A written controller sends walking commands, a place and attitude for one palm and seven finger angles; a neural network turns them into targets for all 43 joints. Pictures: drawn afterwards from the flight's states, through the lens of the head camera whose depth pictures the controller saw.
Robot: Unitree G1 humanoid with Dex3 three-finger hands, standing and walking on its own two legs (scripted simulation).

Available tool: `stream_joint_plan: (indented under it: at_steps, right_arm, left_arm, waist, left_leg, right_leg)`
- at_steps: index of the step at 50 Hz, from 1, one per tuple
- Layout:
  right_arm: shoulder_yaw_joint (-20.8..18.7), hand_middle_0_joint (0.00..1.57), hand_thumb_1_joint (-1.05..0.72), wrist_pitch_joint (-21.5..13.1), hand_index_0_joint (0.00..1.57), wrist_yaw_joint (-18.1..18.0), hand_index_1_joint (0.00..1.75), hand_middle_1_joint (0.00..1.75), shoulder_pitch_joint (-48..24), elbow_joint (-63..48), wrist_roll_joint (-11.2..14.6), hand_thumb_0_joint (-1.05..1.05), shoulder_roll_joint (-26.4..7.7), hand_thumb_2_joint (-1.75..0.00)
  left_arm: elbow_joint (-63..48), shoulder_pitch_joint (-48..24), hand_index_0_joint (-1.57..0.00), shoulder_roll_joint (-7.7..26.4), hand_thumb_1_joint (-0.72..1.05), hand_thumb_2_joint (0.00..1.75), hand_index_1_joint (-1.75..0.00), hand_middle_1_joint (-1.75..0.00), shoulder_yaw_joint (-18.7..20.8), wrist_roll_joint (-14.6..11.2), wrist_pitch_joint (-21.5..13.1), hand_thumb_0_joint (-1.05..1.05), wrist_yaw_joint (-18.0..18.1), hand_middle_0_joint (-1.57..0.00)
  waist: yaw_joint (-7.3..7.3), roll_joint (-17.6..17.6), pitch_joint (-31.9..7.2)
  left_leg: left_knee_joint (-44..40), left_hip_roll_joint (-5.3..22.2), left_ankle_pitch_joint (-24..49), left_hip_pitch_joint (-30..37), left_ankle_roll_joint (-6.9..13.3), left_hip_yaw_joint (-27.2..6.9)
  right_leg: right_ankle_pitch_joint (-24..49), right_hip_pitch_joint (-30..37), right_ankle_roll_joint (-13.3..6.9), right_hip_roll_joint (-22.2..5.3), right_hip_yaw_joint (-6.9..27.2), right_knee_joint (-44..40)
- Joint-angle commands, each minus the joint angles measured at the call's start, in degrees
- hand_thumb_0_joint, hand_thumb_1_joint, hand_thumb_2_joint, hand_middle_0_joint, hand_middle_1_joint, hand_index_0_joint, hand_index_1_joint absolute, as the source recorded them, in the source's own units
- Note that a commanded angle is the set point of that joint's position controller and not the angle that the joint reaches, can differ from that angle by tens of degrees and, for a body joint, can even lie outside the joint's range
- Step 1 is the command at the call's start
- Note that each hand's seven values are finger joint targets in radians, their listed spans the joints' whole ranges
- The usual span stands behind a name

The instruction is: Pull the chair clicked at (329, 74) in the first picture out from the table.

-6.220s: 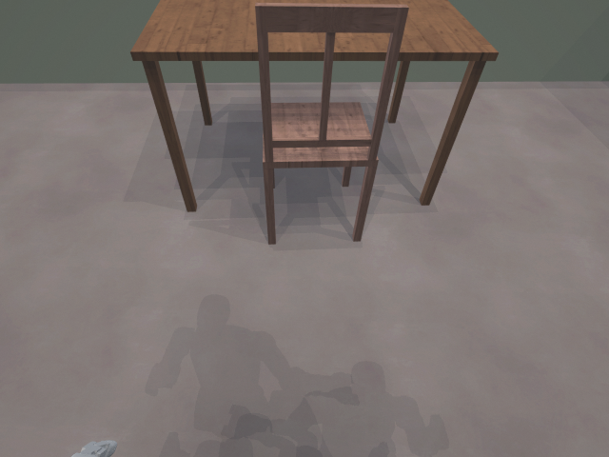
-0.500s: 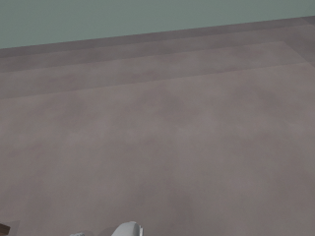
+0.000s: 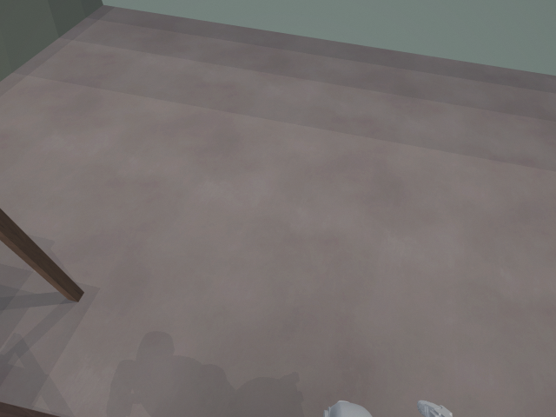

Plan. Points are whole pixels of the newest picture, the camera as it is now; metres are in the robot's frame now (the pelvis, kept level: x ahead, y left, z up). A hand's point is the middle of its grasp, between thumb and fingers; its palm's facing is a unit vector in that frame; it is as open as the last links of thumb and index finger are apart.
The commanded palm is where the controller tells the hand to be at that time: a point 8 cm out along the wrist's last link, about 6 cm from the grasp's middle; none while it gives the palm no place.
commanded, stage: turn to face it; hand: left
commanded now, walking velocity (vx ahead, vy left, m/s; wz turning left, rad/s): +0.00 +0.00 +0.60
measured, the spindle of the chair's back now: out of the picture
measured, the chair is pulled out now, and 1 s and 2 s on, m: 0.00 0.00 0.00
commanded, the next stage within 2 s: none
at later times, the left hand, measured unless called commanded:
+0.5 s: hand out of the picture +0.00 +0.17 -0.15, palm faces +0.32 -0.91 -0.26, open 7.4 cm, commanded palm none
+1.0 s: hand out of the picture -0.04 +0.23 -0.15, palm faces +0.57 -0.77 -0.28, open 7.4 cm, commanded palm none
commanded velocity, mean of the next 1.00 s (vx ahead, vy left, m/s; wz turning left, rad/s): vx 0.00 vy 0.00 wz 0.60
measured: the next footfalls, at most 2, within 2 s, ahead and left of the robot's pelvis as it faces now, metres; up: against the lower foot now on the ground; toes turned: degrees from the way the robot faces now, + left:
right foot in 0.16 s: +0.06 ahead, -0.14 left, +0.00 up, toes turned +3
left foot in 0.60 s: -0.02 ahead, +0.11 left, +0.00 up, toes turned +30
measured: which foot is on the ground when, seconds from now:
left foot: down 0.00-0.16, up 0.18-0.58, down 0.60-1.00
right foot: up 0.00-0.14, down 0.16-0.60, up 0.62-1.00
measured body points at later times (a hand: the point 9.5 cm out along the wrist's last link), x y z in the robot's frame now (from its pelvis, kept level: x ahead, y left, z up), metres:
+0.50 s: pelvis -0.01 -0.03 +0.00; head +0.03 -0.03 +0.45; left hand -0.01 +0.22 -0.13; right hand +0.14 -0.27 -0.15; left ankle -0.06 +0.10 -0.68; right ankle +0.02 -0.14 -0.74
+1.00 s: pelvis -0.02 -0.02 +0.00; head +0.01 +0.00 +0.45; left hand -0.08 +0.27 -0.13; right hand +0.19 -0.18 -0.14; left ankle -0.06 +0.09 -0.74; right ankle +0.06 -0.13 -0.71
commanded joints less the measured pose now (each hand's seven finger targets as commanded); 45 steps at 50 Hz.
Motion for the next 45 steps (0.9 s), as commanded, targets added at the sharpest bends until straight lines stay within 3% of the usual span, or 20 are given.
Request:
stream_joint_plan:
  at_steps: [1, 4, 6, 7, 8, 9, 10, 12, 13, 18, 25, 27, 28, 29, 30, 31, 33, 35, 36, 45]
  right_arm:
    - [-4.4, 0.20, -0.90, -0.8, 0.20, -1.0, 0.30, 0.30, 2.2, -3.1, -0.2, 0.00, -13.2, -0.90]
    - [-4.7, 0.20, -0.90, -0.5, 0.20, -1.0, 0.30, 0.30, 1.1, -3.4, -0.3, 0.00, -13.2, -0.90]
    - [-4.7, 0.20, -0.90, -0.4, 0.20, -0.9, 0.30, 0.30, 0.1, -3.9, 0.1, 0.00, -12.4, -0.90]
    - [-4.4, 0.20, -0.90, -0.5, 0.20, -0.7, 0.30, 0.30, 0.7, -4.1, 0.6, 0.00, -10.1, -0.90]
    - [-3.5, 0.20, -0.90, -0.6, 0.20, -0.4, 0.30, 0.30, 2.4, -5.4, 0.9, 0.00, -5.3, -0.90]
    - [-4.2, 0.20, -0.90, -0.2, 0.20, -0.6, 0.30, 0.30, 1.8, -5.5, 0.2, 0.00, -8.0, -0.90]
    - [-4.5, 0.20, -0.90, 0.4, 0.20, -0.4, 0.30, 0.30, 0.5, -4.6, -0.1, 0.00, -8.2, -0.90]
    - [-4.4, 0.20, -0.90, 1.2, 0.20, 0.5, 0.30, 0.30, 2.3, -2.1, -0.3, 0.00, -7.3, -0.90]
    - [-4.1, 0.20, -0.90, 1.2, 0.20, 0.8, 0.30, 0.30, 3.6, -1.3, -0.3, 0.00, -6.8, -0.90]
    - [-3.4, 0.20, -0.90, 1.6, 0.20, 1.0, 0.30, 0.30, 0.3, -1.4, 0.0, 0.00, -6.1, -0.90]
    - [-2.1, 0.20, -0.90, 0.3, 0.20, 0.9, 0.30, 0.30, -2.7, -2.6, 0.6, 0.00, -4.9, -0.90]
    - [-2.2, 0.20, -0.90, -0.1, 0.20, 0.7, 0.30, 0.30, -0.1, -2.3, 0.5, 0.00, -5.6, -0.90]
    - [-2.6, 0.20, -0.90, -0.4, 0.20, 0.6, 0.30, 0.30, 2.2, -1.9, 0.3, 0.00, -6.9, -0.90]
    - [-3.6, 0.20, -0.90, -1.0, 0.20, 0.5, 0.30, 0.30, 5.9, -1.4, 0.2, 0.00, -11.4, -0.90]
    - [-5.3, 0.20, -0.90, -1.3, 0.20, 0.1, 0.30, 0.30, 9.6, -1.2, 0.1, 0.00, -18.2, -0.90]
    - [-5.3, 0.20, -0.90, -1.0, 0.20, -0.4, 0.30, 0.30, 13.2, 0.7, 0.3, 0.00, -18.3, -0.90]
    - [-4.6, 0.20, -0.90, -1.2, 0.20, -1.5, 0.30, 0.30, 8.3, -0.4, 0.0, 0.00, -15.0, -0.90]
    - [-3.4, 0.20, -0.90, -1.4, 0.20, -1.6, 0.30, 0.30, 2.0, -2.3, 0.0, 0.00, -12.3, -0.90]
    - [-3.3, 0.20, -0.90, -1.6, 0.20, -1.6, 0.30, 0.30, 1.5, -2.5, 0.1, 0.00, -12.1, -0.90]
    - [-4.2, 0.20, -0.90, -0.8, 0.20, -1.2, 0.30, 0.30, 3.6, -2.1, -0.2, 0.00, -12.8, -0.90]
  left_arm:
    - [-6.4, -2.7, -0.20, 2.7, 0.90, 0.90, -0.30, -0.30, 0.3, -0.5, -1.7, 0.00, 0.2, -0.20]
    - [-6.6, -0.4, -0.20, 2.6, 0.90, 0.90, -0.30, -0.30, 0.0, -0.8, -2.3, 0.00, 0.4, -0.20]
    - [-6.0, 3.4, -0.20, 3.1, 0.90, 0.90, -0.30, -0.30, 0.3, -0.9, -3.0, 0.00, 0.7, -0.20]
    - [-5.8, 5.6, -0.20, 5.7, 0.90, 0.90, -0.30, -0.30, 0.8, -0.6, -3.8, 0.00, 1.0, -0.20]
    - [-6.0, 6.4, -0.20, 11.8, 0.90, 0.90, -0.30, -0.30, 2.0, 0.5, -4.4, 0.00, 1.5, -0.20]
    - [-6.7, 5.2, -0.20, 12.4, 0.90, 0.90, -0.30, -0.30, 1.8, -0.1, -3.9, 0.00, 1.6, -0.20]
    - [-6.9, 2.3, -0.20, 10.1, 0.90, 0.90, -0.30, -0.30, 1.6, -0.1, -3.9, 0.00, 1.7, -0.20]
    - [-8.0, -3.1, -0.20, 6.2, 0.90, 0.90, -0.30, -0.30, 0.1, -0.2, -3.9, 0.00, 1.3, -0.20]
    - [-8.2, -3.5, -0.20, 5.3, 0.90, 0.90, -0.30, -0.30, -0.3, -0.2, -4.1, 0.00, 1.2, -0.20]
    - [-6.1, 1.4, -0.20, 6.4, 0.90, 0.90, -0.30, -0.30, 0.0, 0.1, -3.9, 0.00, 1.4, -0.20]
    - [-3.9, 3.5, -0.20, 9.3, 0.90, 0.90, -0.30, -0.30, 1.2, 0.6, -3.1, 0.00, 1.2, -0.20]
    - [-3.4, 3.5, -0.20, 9.4, 0.90, 0.90, -0.30, -0.30, 1.4, 0.3, -2.8, 0.00, 0.9, -0.20]
    - [-3.3, 3.4, -0.20, 9.1, 0.90, 0.90, -0.30, -0.30, 1.5, -0.2, -2.6, 0.00, 0.7, -0.20]
    - [-4.0, 3.2, -0.20, 7.3, 0.90, 0.90, -0.30, -0.30, 1.3, -0.5, -2.3, 0.00, 0.5, -0.20]
    - [-7.1, 1.3, -0.20, 2.9, 0.90, 0.90, -0.30, -0.30, 0.3, -0.7, -2.2, 0.00, 0.0, -0.20]
    - [-8.3, -3.0, -0.20, 4.0, 0.90, 0.90, -0.30, -0.30, -0.2, 0.0, -1.6, 0.00, 0.5, -0.20]
    - [-7.0, -5.4, -0.20, 3.5, 0.90, 0.90, -0.30, -0.30, 0.4, -0.4, -1.7, 0.00, 0.5, -0.20]
    - [-4.8, -2.2, -0.20, 3.8, 0.90, 0.90, -0.30, -0.30, 0.6, -0.3, -1.6, 0.00, -0.1, -0.20]
    - [-4.2, -1.0, -0.20, 3.8, 0.90, 0.90, -0.30, -0.30, 0.5, -0.2, -1.4, 0.00, -0.2, -0.20]
    - [-6.7, -3.9, -0.20, 2.8, 0.90, 0.90, -0.30, -0.30, 0.0, -0.5, -1.6, 0.00, 0.3, -0.20]
  waist:
    - [-2.65, 10.0, -6.3]
    - [-1.55, 11.0, -6.9]
    - [0.60, 9.3, -8.6]
    - [1.77, 3.1, -9.8]
    - [1.83, -16.2, -9.8]
    - [1.85, -14.3, -9.2]
    - [1.00, -12.6, -6.4]
    - [-1.89, -6.6, -2.1]
    - [-2.23, -7.5, -2.5]
    - [0.42, -8.3, -3.1]
    - [2.37, -11.1, -6.5]
    - [0.91, -10.3, -8.0]
    - [-0.53, -7.6, -9.2]
    - [-2.82, 2.0, -11.8]
    - [-5.14, 20.7, -11.4]
    - [-6.82, 16.0, -12.1]
    - [-5.25, 15.4, -8.1]
    - [-1.83, 11.2, -5.9]
    - [-1.47, 9.7, -6.3]
    - [-2.79, 10.0, -6.3]
  left_leg:
    - [-9.3, 13.5, 13.4, 5.5, 8.2, -16.6]
    - [-6.4, 12.3, 18.5, 2.7, 7.7, -18.7]
    - [-1.8, 9.9, 18.0, -1.4, 5.3, -18.3]
    - [4.3, 6.4, 10.1, -7.9, 2.0, -15.7]
    - [18.8, -3.3, -14.0, -20.0, -3.6, -3.3]
    - [30.3, -1.2, -21.2, -19.0, -3.9, -4.0]
    - [36.8, 0.3, -18.7, -18.1, -3.7, -5.0]
    - [42.9, 2.0, -9.9, -18.2, -4.7, -2.6]
    - [43.2, 2.2, -7.5, -18.2, -5.3, -1.5]
    - [34.2, 3.3, -8.9, -16.9, -6.7, 2.2]
    - [14.0, 2.9, -12.4, -8.3, -5.2, 7.1]
    - [4.8, 1.9, -6.5, -3.0, -4.4, 8.5]
    - [-2.0, 2.1, -0.2, 2.9, -3.8, 8.2]
    - [-7.6, 8.5, 10.1, 13.5, -1.2, -0.6]
    - [-8.3, 24.3, 33.9, 20.3, 6.8, -20.4]
    - [-7.7, 26.2, 33.4, 17.4, 11.0, -20.6]
    - [-8.1, 20.4, 26.9, 11.5, 9.7, -17.0]
    - [-9.3, 15.8, 22.0, 7.0, 7.1, -11.6]
    - [-9.7, 14.9, 21.7, 7.2, 6.9, -10.6]
    - [-9.7, 13.2, 14.3, 6.3, 8.4, -17.5]
  right_leg:
    - [-1.1, 0.4, -0.6, 1.7, 0.6, -7.5]
    - [-0.3, 7.4, -1.3, 4.0, -0.2, -16.8]
    - [8.0, 16.5, -1.7, 4.2, -0.7, -29.3]
    - [11.8, 25.2, -2.7, -1.1, 4.0, -38.1]
    - [16.9, 31.3, -8.9, -18.5, 21.6, -43.1]
    - [19.5, 23.7, -13.9, -24.8, 22.4, -42.7]
    - [18.0, 18.7, -14.4, -21.3, 19.5, -42.4]
    - [16.5, 15.0, -12.0, -14.5, 8.3, -41.0]
    - [18.8, 16.1, -11.1, -12.8, 4.6, -40.4]
    - [23.7, 21.1, -12.2, -14.1, -0.4, -39.6]
    - [32.8, 23.8, -12.7, -17.0, -4.1, -33.8]
    - [33.5, 23.2, -10.3, -16.0, -7.0, -29.1]
    - [30.7, 20.0, -8.0, -15.0, -8.8, -24.6]
    - [21.3, 10.7, -4.9, -12.0, -10.2, -13.6]
    - [-13.3, -7.2, -0.2, -3.9, -10.2, -1.0]
    - [-15.8, -7.8, -0.9, -3.2, -3.4, 6.0]
    - [-7.9, -9.2, -1.0, -3.0, 0.4, 10.6]
    - [-0.9, -6.0, -0.6, -2.7, 0.3, 10.1]
    - [0.4, -5.1, -0.4, -2.3, 0.2, 8.9]
    - [-1.4, 0.6, -0.6, 1.6, 0.6, -7.6]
